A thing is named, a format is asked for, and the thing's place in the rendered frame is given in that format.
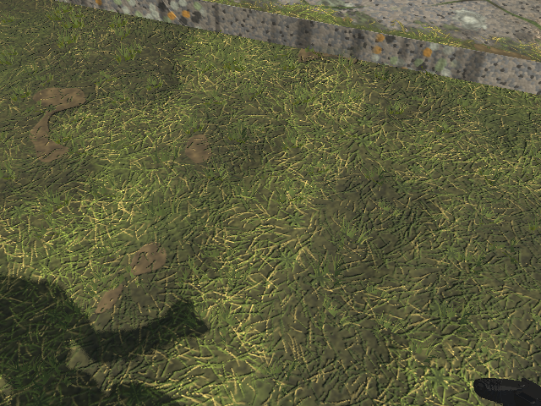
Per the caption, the right robot hand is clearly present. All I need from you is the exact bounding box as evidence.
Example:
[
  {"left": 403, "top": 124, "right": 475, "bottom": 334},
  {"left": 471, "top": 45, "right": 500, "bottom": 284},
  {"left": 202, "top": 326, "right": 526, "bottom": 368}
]
[{"left": 473, "top": 378, "right": 541, "bottom": 406}]

